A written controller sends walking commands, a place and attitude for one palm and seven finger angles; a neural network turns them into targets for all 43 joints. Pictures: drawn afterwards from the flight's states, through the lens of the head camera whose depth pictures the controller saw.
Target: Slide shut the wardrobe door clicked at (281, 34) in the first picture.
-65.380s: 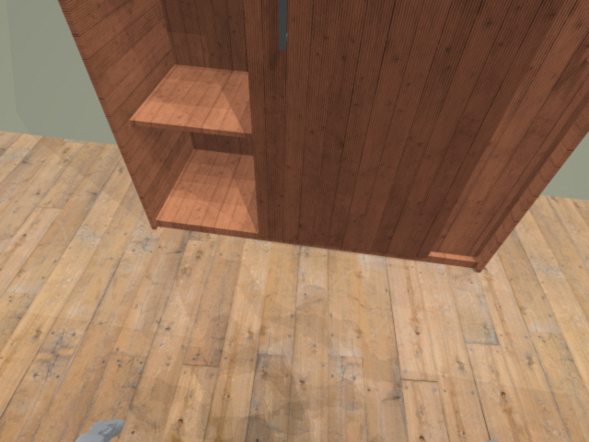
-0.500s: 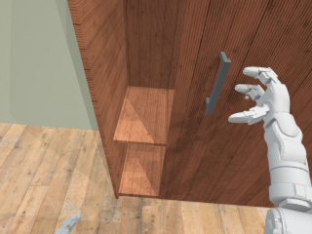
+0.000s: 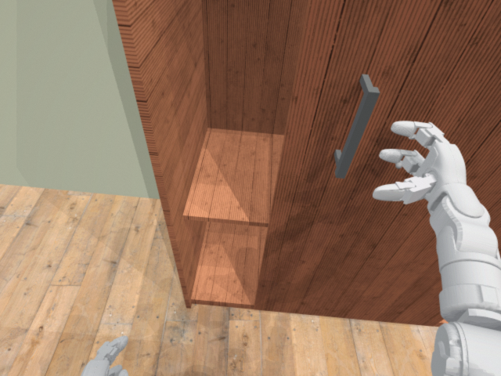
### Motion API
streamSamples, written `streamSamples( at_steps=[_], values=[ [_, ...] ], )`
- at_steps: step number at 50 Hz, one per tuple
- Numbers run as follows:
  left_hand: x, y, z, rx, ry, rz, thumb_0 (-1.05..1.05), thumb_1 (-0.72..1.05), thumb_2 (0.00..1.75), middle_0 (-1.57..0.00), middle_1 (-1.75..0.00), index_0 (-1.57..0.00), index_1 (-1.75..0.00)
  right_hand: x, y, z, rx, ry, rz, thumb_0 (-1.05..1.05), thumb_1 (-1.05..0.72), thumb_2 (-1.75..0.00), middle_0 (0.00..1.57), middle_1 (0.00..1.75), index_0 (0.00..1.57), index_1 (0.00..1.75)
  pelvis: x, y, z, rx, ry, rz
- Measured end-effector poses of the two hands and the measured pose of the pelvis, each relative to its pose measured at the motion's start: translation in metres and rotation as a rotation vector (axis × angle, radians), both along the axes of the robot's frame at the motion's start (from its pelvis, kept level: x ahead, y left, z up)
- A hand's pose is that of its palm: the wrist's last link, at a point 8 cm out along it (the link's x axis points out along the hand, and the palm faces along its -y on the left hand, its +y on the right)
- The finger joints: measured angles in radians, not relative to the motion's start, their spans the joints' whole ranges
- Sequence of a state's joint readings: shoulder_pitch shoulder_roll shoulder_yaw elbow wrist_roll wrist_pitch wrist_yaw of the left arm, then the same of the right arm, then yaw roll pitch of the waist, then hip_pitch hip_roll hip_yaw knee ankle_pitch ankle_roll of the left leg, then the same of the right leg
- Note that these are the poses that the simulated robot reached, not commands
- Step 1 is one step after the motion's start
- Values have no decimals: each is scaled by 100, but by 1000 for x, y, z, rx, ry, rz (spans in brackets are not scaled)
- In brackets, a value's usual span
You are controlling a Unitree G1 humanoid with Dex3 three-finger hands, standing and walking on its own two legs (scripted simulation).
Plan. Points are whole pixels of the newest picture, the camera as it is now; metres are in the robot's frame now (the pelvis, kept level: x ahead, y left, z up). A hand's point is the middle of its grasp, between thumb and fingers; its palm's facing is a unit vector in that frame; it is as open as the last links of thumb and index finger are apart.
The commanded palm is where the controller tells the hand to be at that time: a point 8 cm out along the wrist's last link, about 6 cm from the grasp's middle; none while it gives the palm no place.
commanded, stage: move the hooked fingers beside the handle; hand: right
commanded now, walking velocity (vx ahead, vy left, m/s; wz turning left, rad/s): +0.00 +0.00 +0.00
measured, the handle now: (352, 130) +0.47 -0.12 +0.18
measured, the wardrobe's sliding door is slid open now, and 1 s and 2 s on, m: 0.25 0.25 0.25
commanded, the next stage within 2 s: none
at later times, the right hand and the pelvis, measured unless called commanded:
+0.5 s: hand (405, 154) +0.40 -0.19 +0.20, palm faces +0.05 +1.00 +0.00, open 14.0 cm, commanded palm +0.38 -0.23 +0.18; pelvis +0.01 +0.00 +0.00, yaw +0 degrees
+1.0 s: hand (400, 165) +0.41 -0.19 +0.17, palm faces +0.06 +1.00 +0.00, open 14.0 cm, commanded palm +0.38 -0.24 +0.18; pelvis +0.00 +0.00 +0.00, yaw +0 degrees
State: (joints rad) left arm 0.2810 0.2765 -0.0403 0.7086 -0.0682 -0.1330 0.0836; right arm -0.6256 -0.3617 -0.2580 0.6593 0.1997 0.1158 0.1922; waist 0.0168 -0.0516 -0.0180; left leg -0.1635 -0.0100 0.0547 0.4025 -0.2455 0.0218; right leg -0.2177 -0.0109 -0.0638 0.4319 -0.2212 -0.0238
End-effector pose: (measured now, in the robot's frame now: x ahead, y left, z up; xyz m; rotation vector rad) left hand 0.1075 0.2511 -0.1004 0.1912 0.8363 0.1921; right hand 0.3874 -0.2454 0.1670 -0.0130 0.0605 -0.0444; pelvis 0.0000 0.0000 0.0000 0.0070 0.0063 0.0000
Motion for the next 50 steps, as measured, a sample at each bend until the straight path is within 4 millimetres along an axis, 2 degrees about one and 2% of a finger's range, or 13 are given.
streamSamples(
  at_steps=[2, 6, 9, 13, 17, 22, 25, 31, 34, 37, 41, 43, 50],
  values=[
    [-2, 0, -1, 5, 8, 1, 1, 90, 90, -20, -30, -20, -30, -3, 5, 1, 7, -50, 7, -1, 50, -30, 30, 120, 30, 120, 1, -1, 0, -1, -1, 1],
    [-3, -1, 0, 12, 13, -2, 1, 90, 90, -20, -30, -20, -30, -3, 14, 21, 21, -168, 20, -2, 50, -30, 30, 120, 30, 120, 5, 1, 0, -2, -11, -2],
    [-1, -2, 0, 6, 7, 1, 1, 90, 90, -20, -30, -20, -30, 5, 15, 29, 14, -159, 17, -1, 50, -30, 30, 120, 30, 120, 5, 1, 0, -1, -13, 1],
    [0, -2, -1, -10, 4, 10, 1, 90, 90, -20, -30, -20, -30, 14, 11, 17, 6, -42, 7, -1, 50, -30, 30, 120, 30, 120, 5, 1, 0, -2, 0, 5],
    [1, -2, -2, -17, 3, 14, 1, 90, 90, -20, -30, -20, -30, 7, 9, 3, 15, -24, -3, -1, 50, -30, 30, 120, 30, 120, 6, 0, 1, -3, 6, 12],
    [6, -3, 1, -10, -6, -1, 1, 90, 90, -20, -30, -20, -30, -7, 9, 18, 14, -163, -8, -1, 50, -30, 30, 120, 30, 120, 10, 2, 1, -4, -9, 11],
    [13, -3, 3, -8, -20, -13, 1, 90, 90, -20, -30, -20, -30, -10, 6, 27, 6, -176, -5, -1, 50, -30, 30, 120, 30, 120, 10, 4, 0, -2, -19, 4],
    [24, -3, 6, -12, -49, -25, 1, 90, 90, -20, -30, -20, -30, -10, 4, 11, 8, -41, 2, -1, 50, -30, 30, 120, 30, 120, 5, 3, 0, -1, -13, -4],
    [28, -4, 7, -10, -63, -30, 1, 90, 90, -20, -30, -20, -30, -14, 8, 6, 17, -53, 6, -1, 50, -30, 30, 120, 30, 120, 3, 3, 0, -2, -12, -5],
    [29, -6, 9, -6, -72, -38, 1, 90, 90, -20, -30, -20, -30, -17, 13, 14, 18, -118, 8, -1, 50, -30, 30, 120, 30, 120, 3, 4, 0, -2, -19, -5],
    [28, -7, 10, -7, -74, -41, 1, 90, 90, -20, -30, -20, -30, -14, 13, 30, 12, -169, 4, -1, 50, -30, 30, 120, 30, 120, 3, 5, 0, -2, -26, -5],
    [25, -7, 9, -10, -67, -36, 1, 90, 90, -20, -30, -20, -30, -10, 10, 30, 13, -140, 0, -1, 50, -30, 30, 120, 30, 120, 2, 5, 0, -2, -24, -4],
    [7, -2, 2, -9, -17, -10, 1, 90, 90, -20, -30, -20, -30, -5, 1, 4, 13, -14, -13, -1, 50, -30, 30, 120, 30, 120, -2, 4, 0, -1, -5, -2]
  ],
)
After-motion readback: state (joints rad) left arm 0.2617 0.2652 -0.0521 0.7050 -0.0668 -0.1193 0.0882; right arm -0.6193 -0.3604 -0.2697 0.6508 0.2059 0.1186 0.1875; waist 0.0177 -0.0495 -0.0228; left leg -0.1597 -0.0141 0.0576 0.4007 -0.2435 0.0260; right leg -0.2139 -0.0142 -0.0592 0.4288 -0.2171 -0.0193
